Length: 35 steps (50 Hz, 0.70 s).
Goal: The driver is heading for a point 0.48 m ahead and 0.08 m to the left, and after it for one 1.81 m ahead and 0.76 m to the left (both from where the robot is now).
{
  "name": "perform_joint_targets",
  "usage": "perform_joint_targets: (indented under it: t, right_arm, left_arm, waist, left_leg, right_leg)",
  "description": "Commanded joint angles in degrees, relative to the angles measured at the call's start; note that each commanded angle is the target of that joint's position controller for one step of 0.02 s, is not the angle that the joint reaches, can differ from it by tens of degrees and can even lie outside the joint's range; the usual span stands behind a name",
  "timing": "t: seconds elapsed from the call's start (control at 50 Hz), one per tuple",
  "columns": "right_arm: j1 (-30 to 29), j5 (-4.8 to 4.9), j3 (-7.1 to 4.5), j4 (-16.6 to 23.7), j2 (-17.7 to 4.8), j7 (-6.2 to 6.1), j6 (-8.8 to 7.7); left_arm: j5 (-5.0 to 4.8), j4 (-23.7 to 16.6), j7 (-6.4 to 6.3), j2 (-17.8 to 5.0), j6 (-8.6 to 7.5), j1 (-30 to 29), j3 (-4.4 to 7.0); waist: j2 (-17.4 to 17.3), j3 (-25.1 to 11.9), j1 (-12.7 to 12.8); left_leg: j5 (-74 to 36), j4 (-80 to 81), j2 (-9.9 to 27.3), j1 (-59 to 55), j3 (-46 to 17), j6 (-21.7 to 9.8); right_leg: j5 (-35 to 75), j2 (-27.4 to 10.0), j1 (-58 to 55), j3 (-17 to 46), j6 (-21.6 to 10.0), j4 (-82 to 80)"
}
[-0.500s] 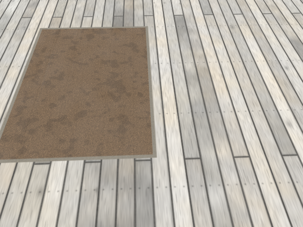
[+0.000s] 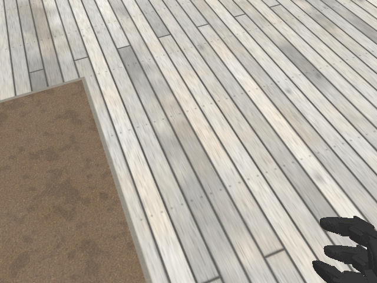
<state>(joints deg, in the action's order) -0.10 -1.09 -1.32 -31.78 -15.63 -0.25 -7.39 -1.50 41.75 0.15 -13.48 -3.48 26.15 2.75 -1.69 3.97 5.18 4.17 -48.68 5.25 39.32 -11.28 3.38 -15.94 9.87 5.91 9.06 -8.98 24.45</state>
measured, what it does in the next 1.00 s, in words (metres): walks ahead, turning left: left foot, then right foot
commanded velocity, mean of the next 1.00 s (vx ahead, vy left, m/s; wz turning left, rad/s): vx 0.91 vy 0.00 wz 0.28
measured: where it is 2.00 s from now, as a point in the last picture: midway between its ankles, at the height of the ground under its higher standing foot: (207, 149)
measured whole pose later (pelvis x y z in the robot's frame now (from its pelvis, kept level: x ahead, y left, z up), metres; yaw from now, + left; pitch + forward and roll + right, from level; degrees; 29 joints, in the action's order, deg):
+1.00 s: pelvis +0.84 +0.06 -0.03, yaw +20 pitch -1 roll -5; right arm 6.0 0.7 -4.3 -33.2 -21.9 3.4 -1.0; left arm -2.3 47.3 -0.7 -19.5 -4.7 18.5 5.5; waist -1.8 5.1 4.5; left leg -1.7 -37.9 0.9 34.1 3.3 -5.0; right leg -28.4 -2.6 -5.3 -12.8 3.6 33.2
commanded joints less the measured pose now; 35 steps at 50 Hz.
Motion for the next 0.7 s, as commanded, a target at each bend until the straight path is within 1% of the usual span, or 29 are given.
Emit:
perform_joint_targets:
  t: [0.02, 0.06, 0.1, 0.12, 0.14, 0.16, 0.18, 0.2, 0.22, 0.24, 0.26, 0.28, 0.3, 0.32, 0.34, 0.36, 0.4, 0.42, 0.46, 0.48, 0.52, 0.56, 0.58, 0.6, 0.62, 0.64, 0.66, 0.68, 0.7]
  right_arm:
    - [-6.2, 0.89, -0.95, 4.9, -2.1, 0.46, -0.45]
    - [-6.8, 2.22, -1.94, 5.0, -4.4, 0.88, -0.89]
    - [-6.8, 2.71, -2.70, 4.8, -6.1, 1.19, -1.35]
    - [-4.5, 2.86, -3.43, 4.3, -7.3, 1.24, -1.54]
    - [2.2, 3.06, -4.76, 2.8, -9.4, 1.03, -1.67]
    - [12.1, 3.50, -5.85, 1.1, -11.3, 0.49, -1.31]
    - [26.5, 3.00, -5.80, -1.2, -12.7, -0.19, -0.59]
    - [29.2, 0.81, -6.58, -5.2, -17.8, 1.35, -0.56]
    - [27.8, 0.90, -5.32, -4.0, -10.8, 2.10, -0.74]
    - [24.5, 1.22, -4.60, -4.3, -6.9, 1.71, -0.17]
    - [23.1, 0.62, -4.52, -5.0, -7.3, 1.66, 0.30]
    - [23.0, 0.31, -4.26, -6.2, -7.1, 2.04, 0.30]
    - [22.2, -0.03, -3.36, -7.1, -5.3, 2.21, 0.03]
    - [22.1, 0.51, -2.58, -7.8, -3.3, 2.57, -0.01]
    - [22.5, 1.33, -2.28, -8.2, -2.7, 2.68, 0.02]
    - [22.9, 1.99, -2.29, -8.5, -3.1, 2.48, 0.04]
    - [23.9, 2.64, -2.92, -9.0, -5.6, 1.42, 0.13]
    - [24.2, 2.77, -3.21, -9.2, -6.5, 0.93, 0.30]
    - [25.1, 3.07, -3.46, -9.5, -7.6, 0.24, 0.79]
    - [26.2, 3.38, -3.49, -9.9, -7.9, 0.06, 1.01]
    - [28.6, 3.98, -3.24, -11.2, -7.6, -0.14, 1.49]
    - [30.3, 4.08, -3.01, -12.5, -7.0, -0.30, 2.29]
    - [30.6, 3.76, -3.12, -12.8, -7.5, -0.27, 2.75]
    - [29.5, 3.10, -3.32, -12.6, -8.8, -0.04, 3.14]
    - [25.7, 1.81, -3.04, -10.3, -8.5, 0.11, 3.24]
    - [32.3, 1.99, -0.65, -8.6, 0.5, -0.02, 2.38]
    - [33.8, 5.35, 0.22, -7.4, 0.1, -0.35, 1.99]
    - [26.7, 6.15, -1.02, -7.4, -4.1, -0.97, 2.28]
    - [21.2, 5.07, -1.31, -6.5, -5.1, -1.00, 2.54]
  left_arm:
    - [-0.66, -3.8, -1.18, -10.7, -0.65, -4.4, 3.20]
    - [-1.04, -2.2, -1.32, -9.4, -0.74, -2.4, 2.98]
    - [-0.97, -0.6, -1.69, -8.4, -0.36, -1.1, 2.97]
    - [-0.52, -0.1, -1.76, -8.9, 0.05, -1.2, 3.26]
    - [0.40, -0.3, -1.44, -9.8, 0.40, -2.4, 3.50]
    - [1.88, -1.0, -0.62, -10.6, 0.57, -4.9, 3.30]
    - [3.26, -2.9, -0.13, -6.8, 0.31, -7.4, 1.75]
    - [-0.96, -3.1, 0.24, 1.5, -0.60, 7.4, -0.42]
    - [-3.01, -1.5, -0.40, -4.2, -0.59, 4.7, -0.66]
    - [-2.13, -3.0, -0.33, -8.2, -0.76, -5.3, 0.08]
    - [-0.79, -4.5, -0.35, -8.1, -1.30, -12.1, -0.11]
    - [0.60, -6.3, -0.19, -7.1, -2.10, -17.0, -0.22]
    - [0.76, -7.0, 0.16, -5.9, -2.43, -17.1, -0.26]
    - [0.57, -7.1, 0.27, -5.1, -2.47, -17.1, -0.45]
    - [0.75, -7.3, 0.28, -4.5, -2.55, -16.9, -0.71]
    - [1.18, -7.7, 0.36, -4.2, -2.71, -17.2, -0.96]
    - [2.01, -9.6, 0.89, -3.8, -3.65, -21.6, -1.67]
    - [2.20, -10.5, 1.29, -3.6, -4.17, -24.7, -1.98]
    - [2.05, -11.7, 2.22, -3.3, -4.96, -30.3, -2.29]
    - [1.82, -12.0, 2.52, -3.4, -5.27, -32.0, -2.23]
    - [1.08, -12.3, 2.42, -5.0, -5.47, -33.3, -1.32]
    - [0.50, -12.3, 1.98, -7.3, -5.60, -32.7, -0.08]
    - [0.44, -11.8, 1.52, -9.1, -5.66, -29.5, 1.02]
    - [0.27, -11.1, 0.89, -11.0, -5.57, -23.1, 2.21]
    - [0.26, -8.7, -0.03, -12.8, -5.09, -9.3, 3.18]
    - [1.47, -6.6, -0.43, -18.2, -4.05, 0.8, 4.34]
    - [1.09, -5.3, 0.61, -16.3, -3.75, 1.0, 3.87]
    - [0.83, -5.3, 0.15, -11.2, -3.35, -2.5, 2.99]
    - [1.03, -4.2, -0.20, -9.0, -2.97, -4.8, 2.39]
  waist:
    - [4.3, 1.2, 0.0]
    - [6.8, 0.0, 1.2]
    - [8.5, 0.3, 1.0]
    - [9.4, -0.5, -0.6]
    - [10.1, -4.4, -4.5]
    - [10.5, -10.8, -10.8]
    - [6.9, -20.9, -16.9]
    - [-27.4, -27.9, -7.4]
    - [-21.1, -22.5, -10.3]
    - [-9.9, -12.6, -12.1]
    - [0.7, -7.8, -11.8]
    - [2.9, -3.9, -10.9]
    - [0.2, -3.2, -8.1]
    - [-2.0, -2.5, -7.0]
    - [-2.8, -1.9, -5.9]
    - [-2.2, -0.9, -5.1]
    - [-0.7, 1.7, -5.7]
    - [-0.4, 2.5, -6.6]
    - [-1.0, 3.3, -8.4]
    - [-1.4, 3.2, -9.0]
    - [-2.6, 2.7, -9.3]
    - [-3.8, 1.4, -8.1]
    - [-4.4, -1.3, -5.8]
    - [-5.0, -6.1, -1.3]
    - [-4.8, -15.0, 5.9]
    - [12.4, -28.5, 4.0]
    - [24.3, -31.8, 2.7]
    - [17.9, -18.7, 3.8]
    - [10.9, -11.1, 3.3]
  left_leg:
    - [-12.2, 13.8, -6.3, -17.6, 9.1, 2.0]
    - [-15.0, 18.2, -5.4, -17.8, 7.1, 1.8]
    - [-12.9, 20.9, -4.1, -14.9, 6.4, 0.5]
    - [-9.3, 20.9, -4.3, -15.5, 7.0, -0.6]
    - [-5.3, 20.2, -5.2, -20.9, 8.3, -2.4]
    - [-2.1, 18.5, -5.1, -32.1, 9.7, -4.4]
    - [8.3, 11.8, 1.6, -53.1, 1.2, -6.6]
    - [33.9, 28.3, 15.3, -68.5, -36.8, -17.2]
    - [49.4, 34.3, 16.1, -65.8, -45.9, -16.7]
    - [42.0, 34.5, 13.9, -57.7, -35.4, -15.2]
    - [30.2, 34.3, 11.0, -49.5, -26.8, -14.2]
    - [22.7, 34.5, 8.0, -43.5, -21.5, -14.8]
    - [18.8, 35.2, 5.8, -39.7, -18.0, -15.1]
    - [15.8, 36.5, 4.1, -37.7, -15.8, -15.6]
    - [13.7, 37.2, 3.4, -36.4, -15.4, -16.5]
    - [12.6, 38.0, 3.8, -35.0, -15.6, -17.6]
    - [10.2, 40.1, 5.0, -32.5, -14.9, -19.0]
    - [8.7, 40.7, 4.4, -30.6, -12.8, -18.5]
    - [6.0, 41.8, 2.2, -24.1, -8.6, -16.9]
    - [5.8, 42.7, 2.2, -21.2, -7.9, -16.5]
    - [4.6, 41.6, 2.9, -22.8, -8.3, -15.2]
    - [-2.8, 36.5, 3.6, -28.4, -8.5, -13.4]
    - [-13.7, 30.3, 2.6, -30.1, -7.8, -12.3]
    - [-22.0, 20.0, 0.5, -28.5, -5.9, -10.4]
    - [-17.5, 3.5, -1.6, -18.2, -4.8, -8.5]
    - [13.7, -19.3, -7.5, -1.2, 0.1, -6.1]
    - [24.6, -30.8, -5.6, 7.8, 1.0, -6.1]
    - [20.5, -34.4, -2.8, 13.7, 3.1, -6.1]
    - [16.8, -33.9, -0.5, 14.4, 5.0, -6.2]
  right_leg:
    - [1.7, -7.8, 19.5, 10.3, -4.7, -11.4]
    - [0.2, -10.0, 12.8, 12.2, -3.7, -8.7]
    - [5.9, -13.0, 3.3, 13.9, -3.1, -5.5]
    - [14.4, -14.6, -0.9, 14.2, -2.6, -2.9]
    - [28.2, -14.8, -4.2, 13.6, -1.7, 3.6]
    - [38.4, -13.6, -2.6, 11.1, 0.0, 14.7]
    - [30.6, -12.0, 10.2, 9.5, 1.2, 34.6]
    - [-13.3, -2.0, 31.2, 4.5, 5.0, 55.9]
    - [-10.0, -7.0, 38.6, 3.7, 4.5, 59.9]
    - [-6.0, -9.0, 40.5, 1.2, 4.1, 59.6]
    - [-3.6, -10.4, 38.4, 0.0, 4.0, 56.9]
    - [-3.0, -11.3, 37.7, -0.5, 3.8, 52.6]
    - [-1.7, -13.2, 35.1, -0.2, 3.5, 48.5]
    - [-1.6, -13.7, 33.7, -1.0, 3.7, 45.3]
    - [-2.0, -14.1, 33.6, -1.8, 4.3, 42.3]
    - [-2.5, -14.8, 34.4, -2.2, 5.2, 38.8]
    - [1.9, -15.3, 36.3, -2.9, 7.4, 29.6]
    - [6.6, -14.8, 34.4, -3.4, 8.3, 23.8]
    - [16.0, -12.0, 25.4, -5.5, 9.8, 14.3]
    - [20.1, -10.7, 19.7, -6.0, 10.2, 11.5]
    - [23.5, -9.7, 14.1, -5.0, 10.3, 7.3]
    - [19.7, -9.3, 11.7, -5.0, 9.4, 4.4]
    - [15.4, -8.1, 7.2, -6.2, 8.3, 3.9]
    - [12.8, -8.6, -1.6, -6.7, 6.9, 4.5]
    - [7.8, -14.8, -19.5, -1.8, 4.6, 8.3]
    - [-9.5, -31.1, -41.0, 23.0, -2.7, 6.0]
    - [-28.8, -36.2, -40.9, 43.3, -5.9, -5.7]
    - [-28.3, -33.1, -32.5, 36.0, -3.6, -8.2]
    - [-17.3, -31.5, -24.5, 25.9, -2.2, -7.8]
Next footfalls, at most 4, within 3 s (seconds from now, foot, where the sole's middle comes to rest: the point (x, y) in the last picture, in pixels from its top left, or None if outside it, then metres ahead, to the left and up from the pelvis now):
0.18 left None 0.38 0.18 -0.78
0.62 right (256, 218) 0.73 -0.12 -0.78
1.00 left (183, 152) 1.03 0.19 -0.78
1.48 right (206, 121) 1.22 0.10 -0.78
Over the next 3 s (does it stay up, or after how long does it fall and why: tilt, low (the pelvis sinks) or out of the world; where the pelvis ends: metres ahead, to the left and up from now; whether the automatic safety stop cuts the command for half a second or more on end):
stays up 1.56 0.36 0.00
